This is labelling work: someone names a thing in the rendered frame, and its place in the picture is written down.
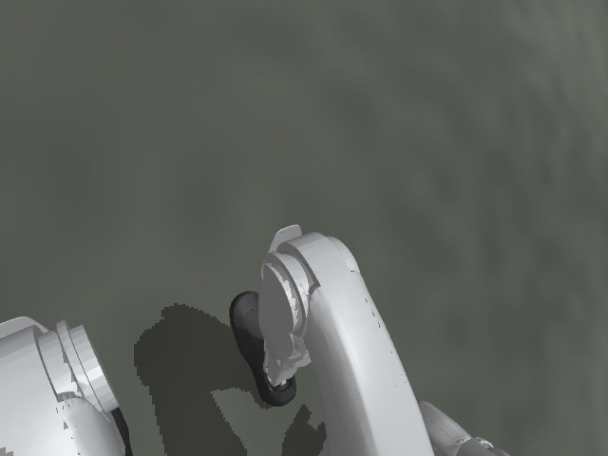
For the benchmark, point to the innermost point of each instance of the right robot hand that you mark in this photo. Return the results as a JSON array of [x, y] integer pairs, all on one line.
[[445, 435]]

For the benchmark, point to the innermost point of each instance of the right robot foot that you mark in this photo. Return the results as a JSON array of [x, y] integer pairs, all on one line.
[[244, 321]]

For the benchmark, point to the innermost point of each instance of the right robot arm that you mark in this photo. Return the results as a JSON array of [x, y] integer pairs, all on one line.
[[478, 446]]

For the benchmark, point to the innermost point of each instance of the left robot foot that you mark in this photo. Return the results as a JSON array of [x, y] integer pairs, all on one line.
[[123, 429]]

